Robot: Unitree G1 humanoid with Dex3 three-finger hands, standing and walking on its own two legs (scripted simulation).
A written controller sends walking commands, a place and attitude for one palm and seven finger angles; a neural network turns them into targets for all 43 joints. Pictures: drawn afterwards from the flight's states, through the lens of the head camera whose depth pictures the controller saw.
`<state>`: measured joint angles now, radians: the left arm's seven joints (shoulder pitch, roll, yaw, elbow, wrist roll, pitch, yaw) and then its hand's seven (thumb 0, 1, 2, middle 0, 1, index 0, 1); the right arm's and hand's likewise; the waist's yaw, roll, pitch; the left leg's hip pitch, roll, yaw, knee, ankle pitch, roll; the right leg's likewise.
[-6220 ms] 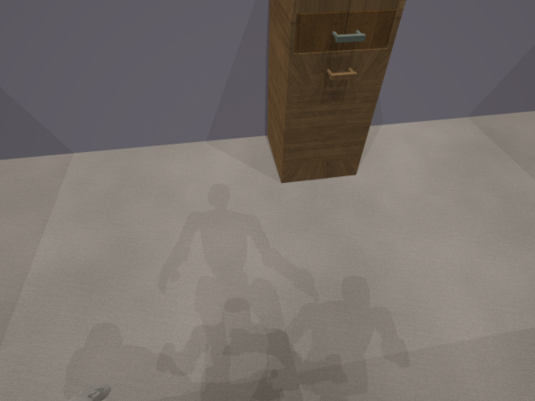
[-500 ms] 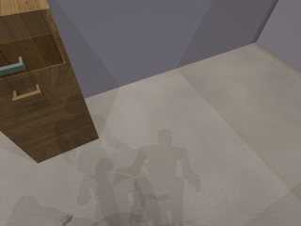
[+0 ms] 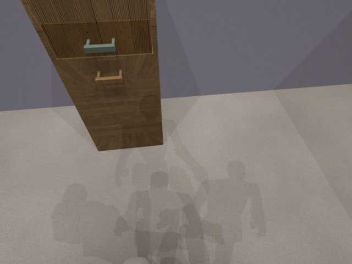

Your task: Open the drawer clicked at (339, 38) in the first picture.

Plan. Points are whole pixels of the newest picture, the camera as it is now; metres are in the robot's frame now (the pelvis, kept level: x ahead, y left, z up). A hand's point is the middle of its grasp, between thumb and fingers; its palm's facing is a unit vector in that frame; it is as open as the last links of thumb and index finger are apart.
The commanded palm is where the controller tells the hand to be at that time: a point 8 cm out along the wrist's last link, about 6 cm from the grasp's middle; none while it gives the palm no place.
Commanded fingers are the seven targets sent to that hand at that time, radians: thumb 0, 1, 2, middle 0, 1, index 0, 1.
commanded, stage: turn to face it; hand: left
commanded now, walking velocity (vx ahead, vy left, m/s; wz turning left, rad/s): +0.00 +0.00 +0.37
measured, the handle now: (100, 44) +0.83 +0.34 +0.02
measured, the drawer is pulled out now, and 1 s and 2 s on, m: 0.00 0.00 0.00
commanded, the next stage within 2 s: take the last steps up to it in 0.38 s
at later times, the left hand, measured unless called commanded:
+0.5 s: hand out of the picture +0.05 +0.23 -0.15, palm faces +0.17 -0.95 -0.25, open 7.4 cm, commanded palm none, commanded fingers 0.00 0.90 0.90 -0.20 -0.30 -0.20 -0.30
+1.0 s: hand out of the picture -0.11 +0.17 -0.16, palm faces +0.36 -0.92 -0.15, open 7.4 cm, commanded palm none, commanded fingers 0.00 0.90 0.90 -0.20 -0.30 -0.20 -0.30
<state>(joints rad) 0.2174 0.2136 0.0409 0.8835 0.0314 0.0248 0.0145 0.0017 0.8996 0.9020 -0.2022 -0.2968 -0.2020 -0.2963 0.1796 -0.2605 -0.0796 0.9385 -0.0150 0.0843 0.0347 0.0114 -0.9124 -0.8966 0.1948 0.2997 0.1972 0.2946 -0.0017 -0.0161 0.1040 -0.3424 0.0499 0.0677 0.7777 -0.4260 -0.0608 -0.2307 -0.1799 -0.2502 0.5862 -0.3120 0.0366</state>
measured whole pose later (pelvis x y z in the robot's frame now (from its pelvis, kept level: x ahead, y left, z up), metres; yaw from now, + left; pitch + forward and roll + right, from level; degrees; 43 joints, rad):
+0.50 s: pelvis -0.01 +0.02 +0.01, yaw +8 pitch -1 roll +0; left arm 0.16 0.20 0.04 0.94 0.01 0.04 0.02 0.00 0.91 0.90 -0.20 -0.30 -0.20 -0.30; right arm 0.21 -0.18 -0.04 0.97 -0.02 0.04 0.00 0.01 -0.91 -0.90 0.20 0.30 0.20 0.30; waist -0.02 0.02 0.06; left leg -0.24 -0.04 -0.01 0.48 -0.21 0.03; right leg -0.30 -0.05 -0.05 0.71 -0.39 0.07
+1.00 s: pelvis +0.03 +0.04 +0.01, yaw +14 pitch +0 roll -1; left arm 0.48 0.13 0.03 1.14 0.03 -0.04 0.01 0.00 0.91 0.90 -0.20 -0.30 -0.20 -0.30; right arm 0.24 -0.19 -0.06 1.06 -0.03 0.01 0.03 0.01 -0.91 -0.90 0.19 0.30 0.20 0.29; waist 0.06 -0.01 0.02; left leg -0.32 0.09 0.10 0.60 -0.29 -0.02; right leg -0.07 -0.08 -0.15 0.41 -0.31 0.03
